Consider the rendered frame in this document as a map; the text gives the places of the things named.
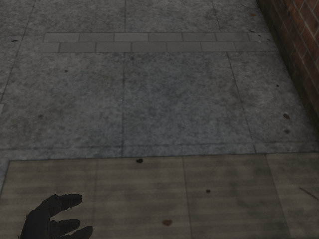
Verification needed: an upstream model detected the robot left hand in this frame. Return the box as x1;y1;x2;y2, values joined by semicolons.
18;194;94;239

